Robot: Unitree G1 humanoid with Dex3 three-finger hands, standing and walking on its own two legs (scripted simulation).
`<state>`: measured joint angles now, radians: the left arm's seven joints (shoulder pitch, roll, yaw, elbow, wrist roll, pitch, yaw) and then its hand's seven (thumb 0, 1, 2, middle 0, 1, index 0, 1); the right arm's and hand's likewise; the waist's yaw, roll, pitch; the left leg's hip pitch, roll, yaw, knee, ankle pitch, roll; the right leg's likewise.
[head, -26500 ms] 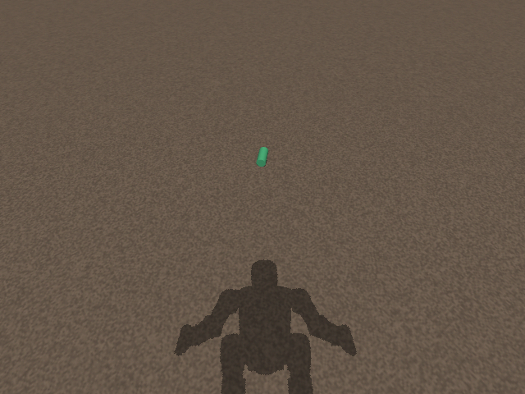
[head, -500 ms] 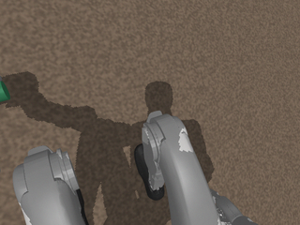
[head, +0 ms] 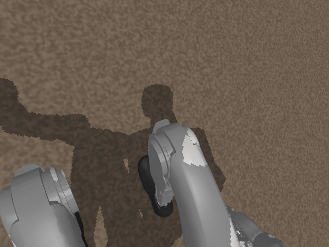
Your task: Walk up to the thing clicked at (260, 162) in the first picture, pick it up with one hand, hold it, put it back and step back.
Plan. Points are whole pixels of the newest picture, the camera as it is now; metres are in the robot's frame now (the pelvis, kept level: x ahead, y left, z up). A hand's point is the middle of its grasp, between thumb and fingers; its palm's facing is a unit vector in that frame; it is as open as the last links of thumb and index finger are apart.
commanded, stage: rest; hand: left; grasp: from above
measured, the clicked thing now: out of the picture +0.46 +0.31 -0.28
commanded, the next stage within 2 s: open in 0.10 s
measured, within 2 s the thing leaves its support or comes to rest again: rests again in 0.56 s
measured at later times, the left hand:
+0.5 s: hand out of the picture +0.45 +0.31 -0.23, palm faces -0.44 -0.14 -0.89, open 8.4 cm
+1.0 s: hand out of the picture +0.45 +0.31 -0.24, palm faces -0.45 -0.13 -0.88, open 11.6 cm
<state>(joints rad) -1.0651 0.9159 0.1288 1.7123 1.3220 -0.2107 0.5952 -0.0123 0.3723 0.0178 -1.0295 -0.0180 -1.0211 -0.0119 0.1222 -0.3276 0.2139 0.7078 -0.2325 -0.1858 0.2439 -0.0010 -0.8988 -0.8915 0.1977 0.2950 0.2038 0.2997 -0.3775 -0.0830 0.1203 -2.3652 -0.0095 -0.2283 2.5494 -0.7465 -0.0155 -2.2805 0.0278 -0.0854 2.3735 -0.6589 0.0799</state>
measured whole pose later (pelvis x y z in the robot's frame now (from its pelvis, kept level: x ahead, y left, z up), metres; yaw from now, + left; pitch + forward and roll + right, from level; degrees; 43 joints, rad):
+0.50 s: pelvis -0.01 +0.00 +0.00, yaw -1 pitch +29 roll -14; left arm -1.11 0.99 0.11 1.78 1.33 -0.23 0.61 -0.01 0.31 0.24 -0.84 -0.21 -0.85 -0.21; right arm 0.11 -0.35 0.26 0.68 -0.25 -0.21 0.25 0.00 -0.89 -0.89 0.20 0.30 0.20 0.30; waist -0.40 -0.10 0.14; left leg -2.35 -0.01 -0.25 2.56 -0.73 -0.01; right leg -2.25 0.04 -0.11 2.36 -0.64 0.08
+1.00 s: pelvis -0.01 +0.00 +0.00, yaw -2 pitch +29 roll -15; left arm -1.10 1.00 0.10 1.75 1.33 -0.22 0.59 0.00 -0.11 0.66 -0.43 -0.63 -0.43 -0.64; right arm 0.12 -0.35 0.27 0.66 -0.25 -0.21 0.25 0.00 -0.90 -0.89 0.20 0.30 0.20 0.30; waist -0.40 -0.10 0.15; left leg -2.35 -0.01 -0.25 2.55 -0.73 -0.01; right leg -2.25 0.03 -0.11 2.35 -0.64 0.08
